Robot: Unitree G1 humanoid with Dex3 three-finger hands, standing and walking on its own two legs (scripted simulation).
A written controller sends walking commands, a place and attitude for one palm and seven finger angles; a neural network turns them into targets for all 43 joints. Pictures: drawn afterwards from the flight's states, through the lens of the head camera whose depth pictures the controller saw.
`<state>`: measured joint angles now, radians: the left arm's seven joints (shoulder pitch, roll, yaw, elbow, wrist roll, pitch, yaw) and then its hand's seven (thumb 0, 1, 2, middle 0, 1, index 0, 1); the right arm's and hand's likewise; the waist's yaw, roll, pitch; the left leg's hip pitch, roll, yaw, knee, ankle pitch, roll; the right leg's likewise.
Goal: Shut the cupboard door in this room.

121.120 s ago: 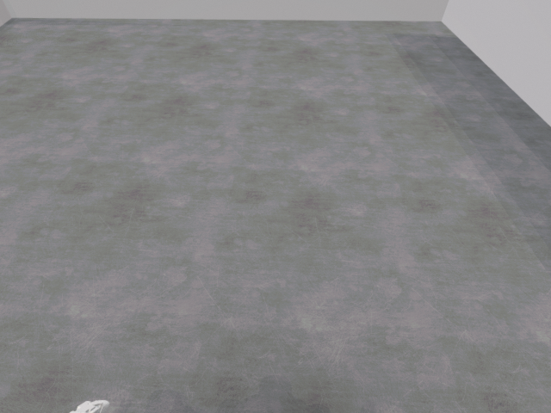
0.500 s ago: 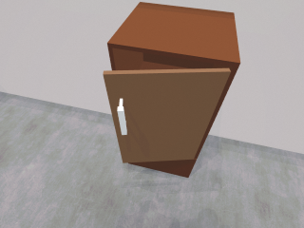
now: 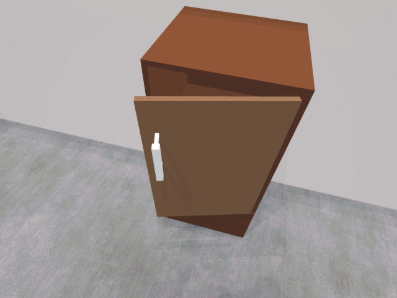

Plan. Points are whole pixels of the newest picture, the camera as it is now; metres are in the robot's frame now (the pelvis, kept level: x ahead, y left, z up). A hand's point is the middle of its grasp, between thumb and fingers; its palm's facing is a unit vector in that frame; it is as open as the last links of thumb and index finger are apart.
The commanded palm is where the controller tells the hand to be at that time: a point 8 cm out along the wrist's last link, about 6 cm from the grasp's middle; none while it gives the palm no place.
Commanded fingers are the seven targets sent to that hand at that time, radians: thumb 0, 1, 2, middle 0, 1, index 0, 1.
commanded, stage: look again from close up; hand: left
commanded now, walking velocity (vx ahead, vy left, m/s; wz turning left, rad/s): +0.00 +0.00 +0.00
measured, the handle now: (158, 157) +0.46 +0.14 -0.04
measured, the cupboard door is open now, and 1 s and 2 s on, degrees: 17 17 17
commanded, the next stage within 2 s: raise the hand and make a fist in 0.42 s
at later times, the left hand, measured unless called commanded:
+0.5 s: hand out of the picture +0.00 +0.15 -0.18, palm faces +0.01 -0.98 -0.18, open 7.3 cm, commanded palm none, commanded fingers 0.00 0.90 0.90 -0.20 -0.30 -0.20 -0.30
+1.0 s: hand out of the picture +0.13 +0.14 -0.09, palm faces +0.24 -0.97 -0.04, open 5.9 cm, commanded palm +0.12 +0.19 -0.06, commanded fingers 0.00 0.90 0.90 -0.64 -0.78 -0.64 -0.78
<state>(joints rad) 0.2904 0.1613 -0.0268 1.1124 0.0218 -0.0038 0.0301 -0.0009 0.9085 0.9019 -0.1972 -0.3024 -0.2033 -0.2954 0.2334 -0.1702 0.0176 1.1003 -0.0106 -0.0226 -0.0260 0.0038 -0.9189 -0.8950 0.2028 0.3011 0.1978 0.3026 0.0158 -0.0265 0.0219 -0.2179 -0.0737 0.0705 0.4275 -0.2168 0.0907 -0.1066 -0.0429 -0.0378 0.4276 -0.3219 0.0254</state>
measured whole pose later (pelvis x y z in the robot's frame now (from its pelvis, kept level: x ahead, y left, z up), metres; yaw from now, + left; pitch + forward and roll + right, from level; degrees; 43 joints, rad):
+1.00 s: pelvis -0.04 -0.07 -0.11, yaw +3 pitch +14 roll +0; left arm 0.51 0.18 0.16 0.09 -0.27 -0.51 -0.19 0.01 0.90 0.90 -0.47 -0.59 -0.47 -0.59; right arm 0.15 -0.25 -0.05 0.50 0.02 -0.24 -0.03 0.01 -0.91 -0.90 0.20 0.30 0.20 0.30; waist 0.05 -0.02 -0.17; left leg -0.99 -0.02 -0.03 1.26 -0.52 -0.01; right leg -0.95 0.04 -0.14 1.26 -0.57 -0.11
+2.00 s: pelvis -0.02 -0.01 -0.09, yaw +1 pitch +15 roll -4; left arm 0.39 0.21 0.11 -0.04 -0.23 -0.41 -0.12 0.01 0.90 0.90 -1.28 -1.49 -1.29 -1.48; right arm 0.23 -0.22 0.04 0.49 0.00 -0.14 -0.03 0.01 -0.90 -0.89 0.21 0.30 0.20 0.30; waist 0.02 0.04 -0.16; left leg -0.93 -0.04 -0.01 1.16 -0.51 0.07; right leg -0.86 0.03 -0.10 1.09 -0.51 -0.03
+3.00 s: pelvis -0.02 -0.04 -0.09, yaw +1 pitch +15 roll -1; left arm 0.11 0.18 0.08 0.18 -0.19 -0.37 -0.06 0.01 0.90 0.90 -1.30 -1.50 -1.30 -1.50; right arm 0.24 -0.24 0.02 0.54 0.00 -0.09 -0.02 0.01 -0.90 -0.90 0.20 0.30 0.20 0.30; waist 0.00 0.03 -0.17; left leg -0.90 -0.02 0.00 1.13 -0.50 0.04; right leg -0.86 0.05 -0.10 1.10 -0.51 -0.07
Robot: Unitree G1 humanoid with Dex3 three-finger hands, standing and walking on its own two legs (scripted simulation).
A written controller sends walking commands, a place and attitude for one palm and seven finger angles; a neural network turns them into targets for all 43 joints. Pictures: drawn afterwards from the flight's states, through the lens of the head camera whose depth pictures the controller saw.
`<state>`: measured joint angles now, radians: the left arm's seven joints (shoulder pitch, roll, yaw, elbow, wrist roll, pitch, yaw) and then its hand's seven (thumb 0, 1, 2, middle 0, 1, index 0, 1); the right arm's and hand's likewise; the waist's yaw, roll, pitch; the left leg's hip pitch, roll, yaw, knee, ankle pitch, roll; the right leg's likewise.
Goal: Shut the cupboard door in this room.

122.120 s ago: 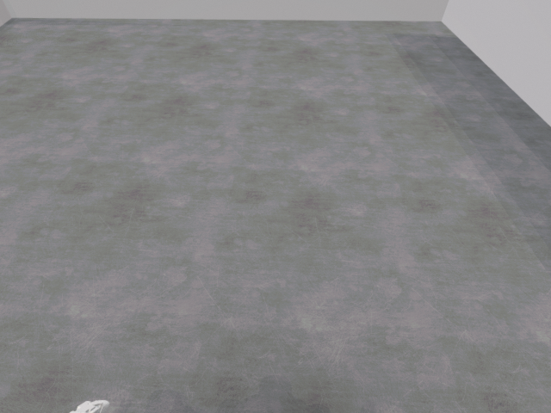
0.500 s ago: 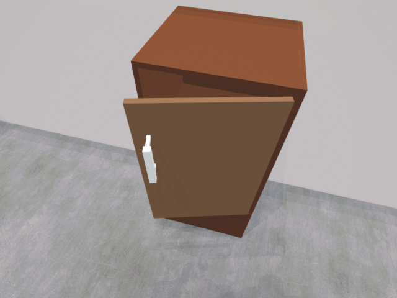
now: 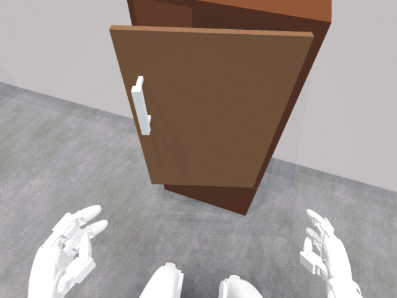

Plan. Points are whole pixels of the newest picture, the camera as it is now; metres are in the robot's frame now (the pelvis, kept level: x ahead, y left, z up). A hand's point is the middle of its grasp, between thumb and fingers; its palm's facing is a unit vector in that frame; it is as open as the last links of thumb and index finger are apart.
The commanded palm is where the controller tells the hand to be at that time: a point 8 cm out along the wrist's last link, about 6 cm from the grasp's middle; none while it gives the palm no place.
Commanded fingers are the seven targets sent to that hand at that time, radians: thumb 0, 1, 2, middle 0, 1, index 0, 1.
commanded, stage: raise the hand and make a fist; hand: left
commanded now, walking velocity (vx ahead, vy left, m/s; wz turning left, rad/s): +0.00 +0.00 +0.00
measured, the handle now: (143, 106) +0.51 +0.19 +0.08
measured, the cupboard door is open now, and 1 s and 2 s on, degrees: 17 17 17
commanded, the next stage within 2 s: bring the fist close to the handle in 1.44 s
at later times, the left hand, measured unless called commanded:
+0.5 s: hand (90, 224) +0.23 +0.22 +0.06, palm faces +0.08 -1.00 -0.02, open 3.6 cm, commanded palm +0.20 +0.27 +0.07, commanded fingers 0.00 0.90 0.90 -1.10 -1.28 -1.10 -1.28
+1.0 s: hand (74, 205) +0.25 +0.25 +0.08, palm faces +0.09 -1.00 -0.03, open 3.1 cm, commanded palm +0.23 +0.30 +0.08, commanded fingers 0.00 0.90 0.90 -1.30 -1.50 -1.30 -1.50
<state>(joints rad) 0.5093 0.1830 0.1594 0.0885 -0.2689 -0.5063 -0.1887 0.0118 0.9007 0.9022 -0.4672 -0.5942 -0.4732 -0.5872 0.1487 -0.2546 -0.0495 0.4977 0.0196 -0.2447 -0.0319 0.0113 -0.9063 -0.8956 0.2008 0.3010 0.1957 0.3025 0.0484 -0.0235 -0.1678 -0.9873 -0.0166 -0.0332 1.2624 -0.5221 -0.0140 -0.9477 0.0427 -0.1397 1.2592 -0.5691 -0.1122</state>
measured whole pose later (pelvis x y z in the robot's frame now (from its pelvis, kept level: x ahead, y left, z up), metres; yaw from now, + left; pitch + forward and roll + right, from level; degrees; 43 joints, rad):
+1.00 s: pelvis +0.02 +0.07 +0.03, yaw -1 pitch +15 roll -4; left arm 0.39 0.21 0.11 -0.04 -0.23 -0.41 -0.12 0.01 0.90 0.90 -1.28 -1.49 -1.29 -1.48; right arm 0.23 -0.22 0.04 0.49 0.00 -0.14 -0.03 0.01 -0.90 -0.89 0.21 0.30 0.20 0.30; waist 0.02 0.04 -0.16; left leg -0.93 -0.04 -0.01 1.16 -0.51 0.07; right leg -0.86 0.03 -0.10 1.09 -0.51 -0.03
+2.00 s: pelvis +0.02 +0.03 +0.03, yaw -2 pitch +15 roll -1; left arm 0.11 0.18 0.08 0.18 -0.19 -0.37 -0.06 0.01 0.90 0.90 -1.30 -1.50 -1.30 -1.50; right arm 0.24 -0.24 0.02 0.54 0.00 -0.09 -0.02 0.01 -0.90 -0.90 0.20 0.30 0.20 0.30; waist 0.00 0.03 -0.17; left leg -0.90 -0.02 0.00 1.13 -0.50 0.04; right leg -0.86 0.05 -0.10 1.10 -0.51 -0.07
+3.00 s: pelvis +0.02 +0.04 +0.03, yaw -3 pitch +17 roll -1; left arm -0.33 0.11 0.05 0.64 -0.08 -0.49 0.13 0.01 0.90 0.90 -1.30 -1.50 -1.30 -1.50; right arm 0.27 -0.24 -0.01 0.63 -0.02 0.00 0.02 0.01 -0.90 -0.90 0.20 0.30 0.20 0.30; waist -0.04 0.03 -0.15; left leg -0.91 -0.02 0.03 1.09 -0.47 0.05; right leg -0.88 0.04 -0.07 1.07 -0.48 -0.06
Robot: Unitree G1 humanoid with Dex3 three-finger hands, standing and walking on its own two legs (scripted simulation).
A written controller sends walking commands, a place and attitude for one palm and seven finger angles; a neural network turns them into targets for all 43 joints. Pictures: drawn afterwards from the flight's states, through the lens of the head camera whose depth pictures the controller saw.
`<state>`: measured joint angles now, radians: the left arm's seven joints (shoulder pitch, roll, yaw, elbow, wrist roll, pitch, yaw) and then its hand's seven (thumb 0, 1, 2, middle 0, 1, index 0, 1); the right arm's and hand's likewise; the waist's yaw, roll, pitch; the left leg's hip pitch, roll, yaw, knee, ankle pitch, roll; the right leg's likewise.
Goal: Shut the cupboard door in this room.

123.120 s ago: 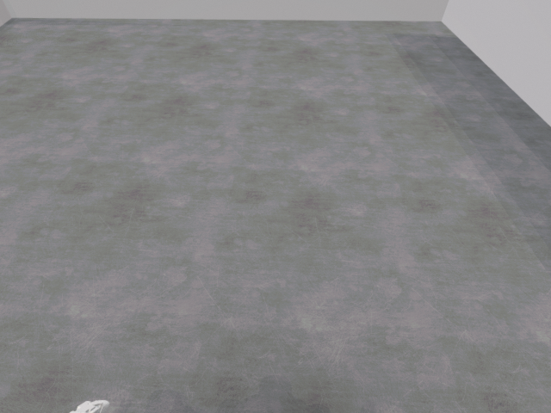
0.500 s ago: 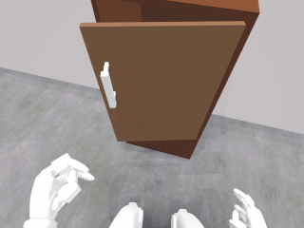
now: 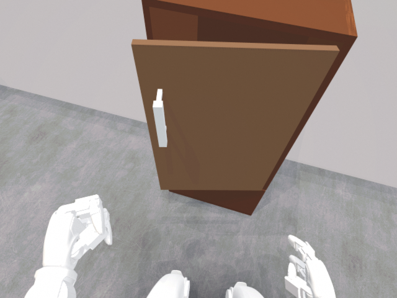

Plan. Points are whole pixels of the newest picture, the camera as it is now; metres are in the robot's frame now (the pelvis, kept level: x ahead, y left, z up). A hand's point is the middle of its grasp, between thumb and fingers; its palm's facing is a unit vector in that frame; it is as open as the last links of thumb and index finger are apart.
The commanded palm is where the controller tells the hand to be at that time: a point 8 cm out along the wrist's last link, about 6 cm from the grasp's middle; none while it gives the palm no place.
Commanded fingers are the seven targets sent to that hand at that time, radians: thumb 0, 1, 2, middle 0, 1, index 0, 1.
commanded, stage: raise the hand and make a fist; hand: left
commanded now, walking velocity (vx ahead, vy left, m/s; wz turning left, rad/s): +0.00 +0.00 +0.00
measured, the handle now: (161, 119) +0.48 +0.14 +0.05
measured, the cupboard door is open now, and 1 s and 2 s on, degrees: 17 17 17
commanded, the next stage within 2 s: bring the fist close to the handle in 0.44 s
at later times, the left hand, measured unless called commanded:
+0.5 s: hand (117, 227) +0.23 +0.17 +0.05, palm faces +0.10 -0.99 -0.04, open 3.1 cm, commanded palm +0.20 +0.22 +0.05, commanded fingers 0.00 0.90 0.90 -1.30 -1.50 -1.30 -1.50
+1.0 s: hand (146, 194) +0.29 +0.13 +0.05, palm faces +0.08 -1.00 -0.02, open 3.1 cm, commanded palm +0.27 +0.19 +0.05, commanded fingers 0.00 0.90 0.90 -1.30 -1.50 -1.30 -1.50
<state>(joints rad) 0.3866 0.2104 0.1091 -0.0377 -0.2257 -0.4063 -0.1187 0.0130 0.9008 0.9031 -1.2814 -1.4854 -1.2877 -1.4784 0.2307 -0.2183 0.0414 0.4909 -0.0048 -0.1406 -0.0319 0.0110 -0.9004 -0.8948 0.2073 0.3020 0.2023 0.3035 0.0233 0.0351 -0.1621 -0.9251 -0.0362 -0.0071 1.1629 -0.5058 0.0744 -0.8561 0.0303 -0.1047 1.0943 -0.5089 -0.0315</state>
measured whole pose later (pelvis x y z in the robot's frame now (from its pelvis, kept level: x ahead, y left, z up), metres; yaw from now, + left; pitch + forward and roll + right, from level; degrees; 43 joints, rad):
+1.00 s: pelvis +0.00 -0.03 +0.00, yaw +0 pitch +15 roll -1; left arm 0.11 0.18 0.08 0.18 -0.19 -0.37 -0.06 0.01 0.90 0.90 -1.30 -1.50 -1.30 -1.50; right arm 0.24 -0.24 0.02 0.54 0.00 -0.09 -0.02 0.01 -0.90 -0.90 0.20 0.30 0.20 0.30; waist 0.00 0.03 -0.17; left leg -0.90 -0.02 0.00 1.13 -0.50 0.04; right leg -0.86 0.05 -0.10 1.10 -0.51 -0.07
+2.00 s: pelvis +0.00 -0.02 +0.01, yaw -1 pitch +17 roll -1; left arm -0.33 0.11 0.05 0.64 -0.08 -0.49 0.13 0.01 0.90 0.90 -1.30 -1.50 -1.30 -1.50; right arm 0.27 -0.24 -0.01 0.63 -0.02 0.00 0.02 0.01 -0.90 -0.90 0.20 0.30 0.20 0.30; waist -0.04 0.03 -0.15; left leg -0.91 -0.02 0.03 1.09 -0.47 0.05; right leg -0.88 0.04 -0.07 1.07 -0.48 -0.06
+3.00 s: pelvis -0.01 -0.01 -0.01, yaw -2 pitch +23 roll -3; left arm -0.92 0.33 0.19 1.21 -0.08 -0.50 -0.13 0.01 0.90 0.90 -1.30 -1.50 -1.30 -1.50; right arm 0.37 -0.27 0.00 0.67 -0.02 0.00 0.03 0.01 -0.90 -0.89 0.20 0.30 0.20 0.30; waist -0.16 0.05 -0.15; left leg -1.11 -0.02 0.01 1.19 -0.48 0.06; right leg -1.07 0.05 -0.09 1.15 -0.49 -0.05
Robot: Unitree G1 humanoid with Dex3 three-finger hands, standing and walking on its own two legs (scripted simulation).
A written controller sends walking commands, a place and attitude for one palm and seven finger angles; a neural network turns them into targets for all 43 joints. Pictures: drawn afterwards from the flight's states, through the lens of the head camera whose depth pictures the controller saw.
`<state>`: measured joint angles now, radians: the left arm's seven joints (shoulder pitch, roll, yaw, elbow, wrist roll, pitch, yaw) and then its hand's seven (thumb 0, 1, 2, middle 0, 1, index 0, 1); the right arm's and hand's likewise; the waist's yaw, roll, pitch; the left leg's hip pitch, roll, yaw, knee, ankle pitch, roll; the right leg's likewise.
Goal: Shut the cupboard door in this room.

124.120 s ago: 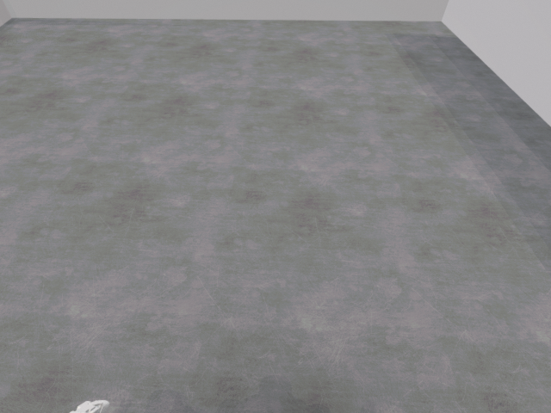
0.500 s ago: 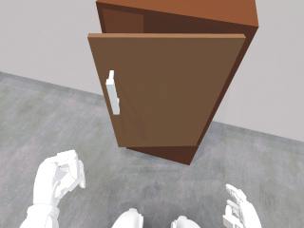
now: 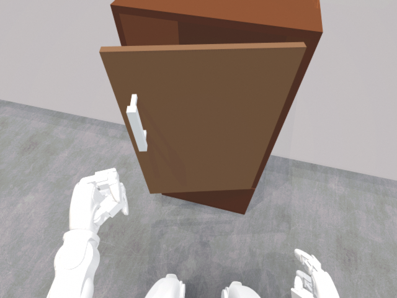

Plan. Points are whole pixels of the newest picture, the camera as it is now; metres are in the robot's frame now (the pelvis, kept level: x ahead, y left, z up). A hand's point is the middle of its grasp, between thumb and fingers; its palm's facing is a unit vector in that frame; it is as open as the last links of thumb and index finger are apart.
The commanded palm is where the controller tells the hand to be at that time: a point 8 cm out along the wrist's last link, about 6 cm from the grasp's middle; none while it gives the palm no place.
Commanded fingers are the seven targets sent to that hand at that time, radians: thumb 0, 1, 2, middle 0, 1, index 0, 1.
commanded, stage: bring the fist close to the handle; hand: left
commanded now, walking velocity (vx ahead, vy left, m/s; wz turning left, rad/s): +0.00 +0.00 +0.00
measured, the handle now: (138, 124) +0.48 +0.17 +0.05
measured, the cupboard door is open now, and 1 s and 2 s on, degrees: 17 17 5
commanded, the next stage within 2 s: push the door shut along its arc in 0.94 s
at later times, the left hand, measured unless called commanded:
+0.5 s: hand (147, 166) +0.36 +0.13 +0.05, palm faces +0.07 -1.00 -0.01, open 3.1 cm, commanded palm +0.35 +0.17 +0.05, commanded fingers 0.00 0.90 0.90 -1.30 -1.50 -1.30 -1.50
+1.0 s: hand (154, 161) +0.38 +0.12 +0.05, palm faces +0.09 -1.00 -0.02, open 3.1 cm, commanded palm +0.35 +0.17 +0.05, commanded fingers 0.00 0.90 0.90 -1.30 -1.50 -1.30 -1.50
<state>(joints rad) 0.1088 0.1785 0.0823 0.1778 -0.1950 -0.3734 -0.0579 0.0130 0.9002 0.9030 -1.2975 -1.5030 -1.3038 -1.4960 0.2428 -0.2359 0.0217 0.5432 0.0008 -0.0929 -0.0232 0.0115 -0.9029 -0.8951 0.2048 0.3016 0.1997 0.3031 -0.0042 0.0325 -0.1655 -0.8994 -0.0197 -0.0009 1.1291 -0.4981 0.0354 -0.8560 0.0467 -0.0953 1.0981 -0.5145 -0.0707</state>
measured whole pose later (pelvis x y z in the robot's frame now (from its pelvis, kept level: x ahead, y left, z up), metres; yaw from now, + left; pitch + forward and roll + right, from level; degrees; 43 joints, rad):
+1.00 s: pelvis +0.00 +0.01 +0.00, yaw -1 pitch +17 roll -1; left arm -0.33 0.11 0.05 0.64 -0.08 -0.49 0.13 0.01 0.90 0.90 -1.30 -1.50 -1.30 -1.50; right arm 0.27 -0.24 -0.01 0.63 -0.02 0.00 0.02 0.01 -0.90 -0.90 0.20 0.30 0.20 0.30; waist -0.04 0.03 -0.15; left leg -0.91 -0.02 0.03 1.09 -0.47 0.05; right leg -0.88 0.04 -0.07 1.07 -0.48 -0.06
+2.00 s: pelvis -0.01 +0.02 -0.02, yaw -1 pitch +23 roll -3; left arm -0.92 0.33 0.19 1.21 -0.08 -0.50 -0.13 0.01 0.90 0.90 -1.30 -1.50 -1.30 -1.50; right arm 0.37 -0.27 0.00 0.67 -0.02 0.00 0.03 0.01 -0.90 -0.89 0.20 0.30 0.20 0.30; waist -0.16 0.05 -0.15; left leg -1.11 -0.02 0.01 1.19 -0.48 0.06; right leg -1.07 0.05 -0.09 1.15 -0.49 -0.05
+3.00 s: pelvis -0.03 +0.01 -0.05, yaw -2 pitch +30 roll -6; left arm -1.35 0.52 0.13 1.41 -0.05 -0.30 -0.29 0.00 0.89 1.07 -1.30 -1.50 -1.31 -1.50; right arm 0.39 -0.27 0.05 0.72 -0.04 -0.10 0.02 0.00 -0.90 -0.89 0.21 0.30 0.20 0.30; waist -0.27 0.06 -0.13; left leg -1.36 0.00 -0.05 1.33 -0.49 0.05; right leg -1.28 0.06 -0.15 1.24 -0.48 -0.07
